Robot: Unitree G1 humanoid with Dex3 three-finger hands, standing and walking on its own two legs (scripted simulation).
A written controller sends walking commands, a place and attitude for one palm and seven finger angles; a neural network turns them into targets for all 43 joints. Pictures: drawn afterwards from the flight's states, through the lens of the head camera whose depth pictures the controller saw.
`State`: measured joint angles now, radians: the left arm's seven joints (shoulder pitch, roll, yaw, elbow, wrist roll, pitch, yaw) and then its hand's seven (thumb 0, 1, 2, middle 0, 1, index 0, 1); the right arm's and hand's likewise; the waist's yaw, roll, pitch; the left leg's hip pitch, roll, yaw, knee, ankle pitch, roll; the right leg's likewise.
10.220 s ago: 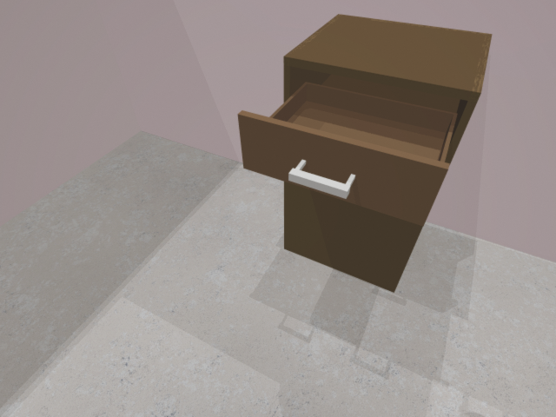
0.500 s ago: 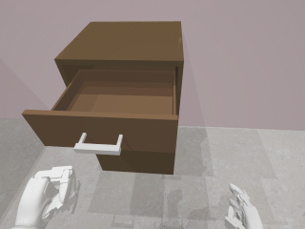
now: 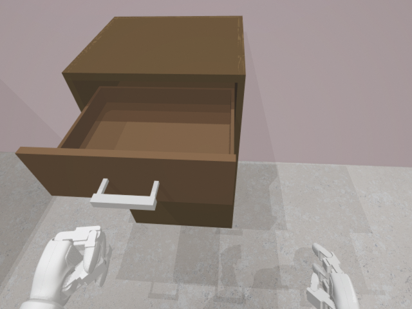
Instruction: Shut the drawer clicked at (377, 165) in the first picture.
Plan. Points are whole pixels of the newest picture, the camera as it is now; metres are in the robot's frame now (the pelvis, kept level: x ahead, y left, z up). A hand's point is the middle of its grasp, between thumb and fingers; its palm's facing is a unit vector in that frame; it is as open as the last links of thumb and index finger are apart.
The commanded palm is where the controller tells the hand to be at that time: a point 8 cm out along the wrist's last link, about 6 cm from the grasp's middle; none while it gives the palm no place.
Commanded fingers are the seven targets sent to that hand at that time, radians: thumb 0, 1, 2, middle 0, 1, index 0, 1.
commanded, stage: bring the fist close to the handle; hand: left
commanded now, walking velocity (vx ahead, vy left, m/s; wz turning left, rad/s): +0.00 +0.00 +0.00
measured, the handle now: (127, 193) +0.34 +0.21 +0.03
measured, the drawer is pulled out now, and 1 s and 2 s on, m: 0.28 0.28 0.23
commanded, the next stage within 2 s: push the drawer shut in 1.02 s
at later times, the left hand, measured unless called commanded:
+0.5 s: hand (120, 252) +0.21 +0.17 +0.04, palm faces -0.01 -1.00 -0.05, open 3.3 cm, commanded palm +0.19 +0.23 +0.04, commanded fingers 0.00 0.90 0.90 -1.40 -1.60 -1.40 -1.60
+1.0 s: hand (130, 245) +0.23 +0.17 +0.03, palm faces -0.03 -1.00 -0.05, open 3.3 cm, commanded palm +0.20 +0.23 +0.03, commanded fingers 0.00 0.90 0.90 -1.40 -1.60 -1.40 -1.60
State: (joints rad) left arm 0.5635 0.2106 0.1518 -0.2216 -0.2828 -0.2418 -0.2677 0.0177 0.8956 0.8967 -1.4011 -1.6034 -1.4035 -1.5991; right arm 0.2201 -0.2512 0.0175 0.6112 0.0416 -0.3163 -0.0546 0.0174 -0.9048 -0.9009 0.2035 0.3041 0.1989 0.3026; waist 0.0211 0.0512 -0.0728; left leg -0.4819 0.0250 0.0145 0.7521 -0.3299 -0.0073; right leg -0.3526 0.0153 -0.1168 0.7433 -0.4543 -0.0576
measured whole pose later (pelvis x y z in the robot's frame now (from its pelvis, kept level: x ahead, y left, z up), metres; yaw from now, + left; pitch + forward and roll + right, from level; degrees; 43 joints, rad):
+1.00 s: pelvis -0.01 +0.01 -0.03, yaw -1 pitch +11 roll -1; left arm 0.36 0.19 0.07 -0.03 -0.22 -0.34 -0.14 0.02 0.90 0.90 -1.40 -1.60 -1.40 -1.60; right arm 0.23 -0.25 0.02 0.53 0.02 -0.15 -0.03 0.02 -0.91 -0.90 0.20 0.30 0.20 0.30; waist -0.02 0.05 -0.11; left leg -0.76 0.03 0.03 0.98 -0.41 0.01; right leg -0.63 0.01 -0.10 0.97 -0.53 -0.05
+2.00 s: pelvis -0.02 +0.01 -0.03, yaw -1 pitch +12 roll -1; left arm -0.13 0.24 0.16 0.40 -0.21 -0.35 -0.15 0.04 0.81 0.89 -1.40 -1.60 -1.40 -1.60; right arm 0.22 -0.26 0.03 0.62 0.02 -0.11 -0.03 0.01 -0.91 -0.90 0.20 0.30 0.20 0.30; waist -0.04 0.04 -0.08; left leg -0.78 0.04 0.03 0.96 -0.38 0.01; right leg -0.65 0.01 -0.10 0.95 -0.51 -0.05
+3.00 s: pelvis -0.01 +0.02 -0.04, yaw -3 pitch +16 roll -2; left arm -0.63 0.33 0.29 0.92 -0.13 -0.40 -0.13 0.05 0.82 0.89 -1.40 -1.60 -1.40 -1.60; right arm 0.31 -0.26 0.02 0.66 0.01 -0.01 0.01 0.01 -0.91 -0.90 0.20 0.30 0.20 0.30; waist -0.10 0.04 -0.10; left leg -0.89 0.05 0.04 1.00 -0.40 0.02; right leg -0.77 0.03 -0.08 0.99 -0.51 -0.04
